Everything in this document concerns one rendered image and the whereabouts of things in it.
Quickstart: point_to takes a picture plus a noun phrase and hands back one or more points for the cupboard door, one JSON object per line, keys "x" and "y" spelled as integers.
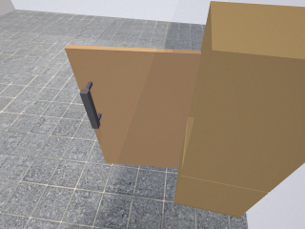
{"x": 144, "y": 96}

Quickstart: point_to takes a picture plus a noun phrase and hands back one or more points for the handle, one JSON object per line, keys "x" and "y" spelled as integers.
{"x": 86, "y": 97}

